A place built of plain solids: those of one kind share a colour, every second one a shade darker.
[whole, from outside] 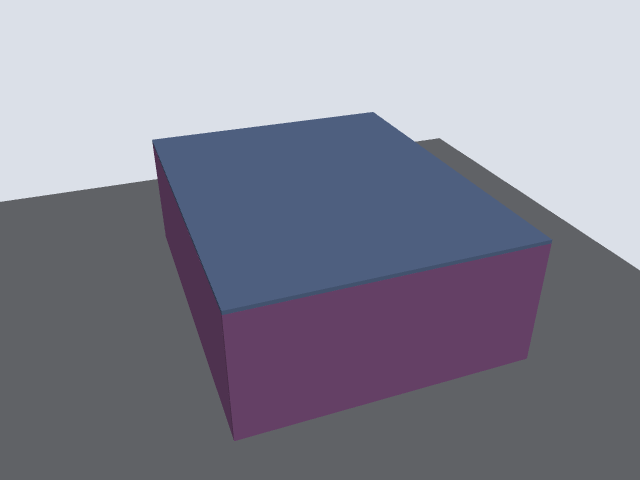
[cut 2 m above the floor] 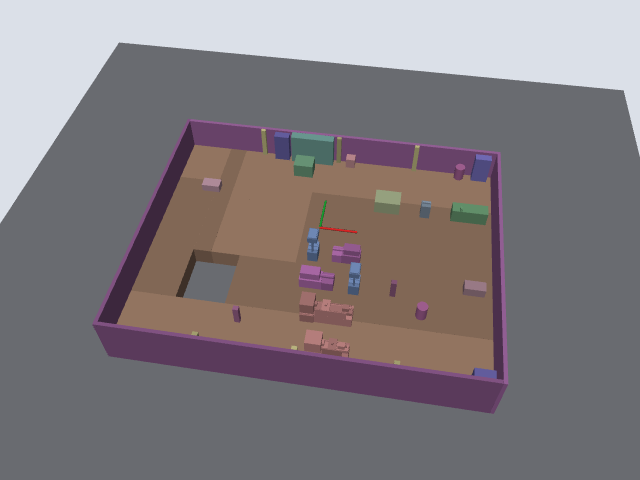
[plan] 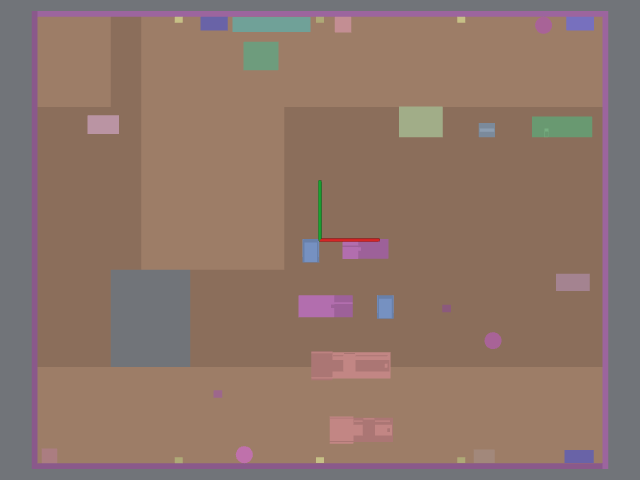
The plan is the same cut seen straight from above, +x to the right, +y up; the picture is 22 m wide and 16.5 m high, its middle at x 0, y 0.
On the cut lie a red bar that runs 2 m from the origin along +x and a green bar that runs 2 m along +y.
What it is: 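A machine and fitters' shop under lamps; one hall, a truck gangway, bays of machines, benches and stores, erecting floors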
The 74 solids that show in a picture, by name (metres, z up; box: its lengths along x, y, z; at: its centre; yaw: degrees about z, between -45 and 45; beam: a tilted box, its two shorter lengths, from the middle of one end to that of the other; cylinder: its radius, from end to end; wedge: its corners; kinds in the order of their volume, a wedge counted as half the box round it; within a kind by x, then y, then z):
{
 "floor_1": {"box": [2.52, 3.34, 1.14], "at": [-8.45, -2.69, 0.52]},
 "floor_2": {"box": [2.52, 15.34, 1.14], "at": [-8.45, 0.0, 0.52]},
 "floor_3": {"box": [1.05, 8.7, 1.14], "at": [-6.67, 3.32, 0.52]},
 "floor_4": {"box": [1.68, 4.38, 1.14], "at": [-5.3, 1.17, 0.52]},
 "floor_5": {"box": [4.93, 1.24, 1.14], "at": [-3.69, 3.96, 0.52]},
 "floor_6": {"box": [3.23, 11.03, 1.14], "at": [-2.85, -2.16, 0.52]},
 "floor_7": {"box": [19.42, 3.31, 1.14], "at": [0.0, -6.02, 0.52]},
 "floor_8": {"box": [19.42, 3.1, 1.14], "at": [0.0, 6.12, 0.52]},
 "floor_9": {"box": [14.17, 3.34, 1.14], "at": [2.63, -2.69, 0.52]},
 "floor_10": {"box": [10.94, 15.34, 1.14], "at": [4.24, 0.0, 0.52]},
 "wall_1": {"box": [0.2, 15.74, 7.06], "at": [-9.81, 0.0, 3.48]},
 "wall_2": {"box": [19.42, 0.2, 7.06], "at": [0.0, -7.77, 3.48]},
 "wall_3": {"box": [19.42, 0.2, 7.06], "at": [0.0, 7.77, 3.48]},
 "wall_4": {"box": [0.2, 15.74, 7.06], "at": [9.81, 0.0, 3.48]},
 "roof_1": {"box": [19.82, 15.74, 0.2], "at": [0.0, 0.0, 7.11]},
 "lathe_1": {"box": [0.73, 1.0, 0.62], "at": [0.06, -4.32, 1.4]},
 "lathe_2": {"box": [0.73, 0.9, 0.05], "at": [0.06, -4.31, 1.74]},
 "lathe_3": {"box": [0.73, 0.83, 0.73], "at": [0.06, -4.31, 2.13]},
 "lathe_4": {"box": [0.82, 0.94, 0.62], "at": [0.74, -6.54, 1.4]},
 "lathe_5": {"box": [0.82, 0.84, 0.05], "at": [0.74, -6.53, 1.74]},
 "lathe_6": {"box": [0.82, 0.77, 0.76], "at": [0.74, -6.52, 2.15]},
 "lathe_7": {"box": [0.42, 0.68, 0.14], "at": [1.01, -4.26, 2.02]},
 "lathe_8": {"box": [1.64, 0.03, 0.53], "at": [1.3, -4.75, 2.03]},
 "lathe_9": {"box": [1.87, 0.04, 0.04], "at": [1.39, -3.98, 1.89]},
 "lathe_10": {"box": [1.96, 0.4, 0.23], "at": [1.41, -4.32, 1.88]},
 "lathe_11": {"box": [1.99, 0.9, 0.67], "at": [1.43, -4.31, 1.43]},
 "lathe_12": {"box": [0.42, 0.63, 0.14], "at": [1.68, -6.48, 2.02]},
 "lathe_13": {"box": [1.01, 0.03, 0.53], "at": [1.71, -6.93, 2.03]},
 "lathe_14": {"box": [1.33, 0.38, 0.23], "at": [1.82, -6.54, 1.88]},
 "lathe_15": {"box": [1.36, 0.84, 0.67], "at": [1.83, -6.53, 1.43]},
 "lathe_16": {"box": [0.36, 0.28, 0.27], "at": [2.04, -4.32, 2.13]},
 "lathe_17": {"box": [0.36, 0.26, 0.27], "at": [2.13, -6.54, 2.13]},
 "shelving_1": {"box": [2.69, 0.53, 2.12], "at": [-1.67, 7.41, 2.15]},
 "cabinet_1": {"box": [0.94, 0.47, 1.88], "at": [-3.64, 7.44, 2.03]},
 "cabinet_2": {"box": [1.01, 0.45, 1.94], "at": [8.91, -7.45, 2.07]},
 "cabinet_3": {"box": [0.96, 0.47, 1.81], "at": [8.94, 7.44, 2.0]},
 "saw_1": {"box": [1.06, 0.58, 0.47], "at": [-0.15, -2.28, 2.01]},
 "saw_2": {"box": [1.23, 0.76, 0.68], "at": [-0.12, -2.28, 1.43]},
 "saw_3": {"box": [0.75, 0.12, 0.12], "at": [0.75, -2.28, 1.83]},
 "saw_4": {"box": [0.75, 0.07, 0.07], "at": [0.75, -2.17, 1.82]},
 "saw_5": {"box": [0.63, 0.76, 0.62], "at": [0.81, -2.28, 1.4]},
 "saw_6": {"box": [0.54, 0.68, 0.62], "at": [1.04, -0.31, 1.4]},
 "saw_7": {"box": [0.63, 0.11, 0.12], "at": [1.09, -0.31, 1.83]},
 "saw_8": {"box": [1.04, 0.68, 0.68], "at": [1.83, -0.31, 1.43]},
 "saw_9": {"box": [0.89, 0.52, 0.39], "at": [1.85, -0.31, 1.97]},
 "pier_1": {"box": [0.28, 0.21, 5.91], "at": [-4.86, -7.57, 4.05]},
 "pier_2": {"box": [0.28, 0.21, 5.91], "at": [-4.86, 7.57, 4.05]},
 "pier_3": {"box": [0.28, 0.21, 5.91], "at": [0.0, -7.57, 4.05]},
 "pier_4": {"box": [0.28, 0.21, 5.91], "at": [0.0, 7.57, 4.05]},
 "pier_5": {"box": [0.28, 0.21, 5.91], "at": [4.86, -7.57, 4.05]},
 "pier_6": {"box": [0.28, 0.21, 5.91], "at": [4.86, 7.57, 4.05]},
 "plate_1": {"box": [1.51, 1.06, 0.87], "at": [3.47, 4.06, 1.53]},
 "bench_1": {"box": [2.08, 0.72, 0.9], "at": [8.32, 3.89, 1.54]},
 "drill_1": {"box": [0.44, 0.67, 0.1], "at": [-0.32, -0.42, 3.07]},
 "drill_2": {"box": [0.54, 0.79, 0.34], "at": [-0.32, -0.38, 2.85]},
 "drill_3": {"box": [0.58, 0.81, 0.74], "at": [-0.32, -0.37, 1.46]},
 "drill_4": {"box": [0.58, 0.61, 0.06], "at": [-0.32, -0.27, 1.86]},
 "drill_5": {"box": [0.44, 0.67, 0.1], "at": [2.25, -2.35, 2.98]},
 "drill_6": {"box": [0.54, 0.79, 0.34], "at": [2.25, -2.31, 2.76]},
 "drill_7": {"box": [0.58, 0.81, 0.74], "at": [2.25, -2.3, 1.46]},
 "drill_8": {"box": [0.58, 0.61, 0.06], "at": [2.25, -2.2, 1.86]},
 "stillage_1": {"box": [1.2, 0.99, 0.91], "at": [-2.03, 6.33, 1.55]},
 "platestack_1": {"box": [1.09, 0.65, 0.48], "at": [-7.45, 3.96, 1.34]},
 "platestack_2": {"box": [1.16, 0.6, 0.57], "at": [8.69, -1.46, 1.38]},
 "drum_1": {"cylinder": 0.29, "from": [-2.6, -7.38, 1.09], "to": [-2.6, -7.38, 1.97]},
 "drum_2": {"cylinder": 0.29, "from": [5.95, -3.46, 1.09], "to": [5.95, -3.46, 1.97]},
 "drum_3": {"cylinder": 0.29, "from": [7.69, 7.38, 1.09], "to": [7.69, 7.38, 1.97]},
 "binsmall_1": {"box": [0.53, 0.51, 0.78], "at": [-9.3, -7.42, 1.49]},
 "binsmall_2": {"box": [0.57, 0.54, 0.67], "at": [0.79, 7.4, 1.43]},
 "trolley_1": {"box": [0.72, 0.47, 1.01], "at": [5.65, -7.44, 1.6]},
 "pedgrinder_1": {"box": [0.56, 0.49, 0.97], "at": [5.74, 3.78, 1.58]},
 "pedgrinder_2": {"box": [0.5, 0.12, 0.12], "at": [5.74, 3.78, 2.17]},
 "pendant_1": {"box": [0.3, 0.26, 1.17], "at": [-3.51, -5.29, 1.68]},
 "pendant_2": {"box": [0.3, 0.26, 1.17], "at": [4.35, -2.36, 1.68]}
}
